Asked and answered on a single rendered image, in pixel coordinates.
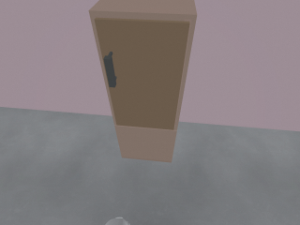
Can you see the handle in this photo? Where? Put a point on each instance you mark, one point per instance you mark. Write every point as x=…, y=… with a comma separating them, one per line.
x=108, y=63

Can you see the cupboard door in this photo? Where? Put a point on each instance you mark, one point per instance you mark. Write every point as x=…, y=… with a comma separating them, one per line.
x=148, y=59

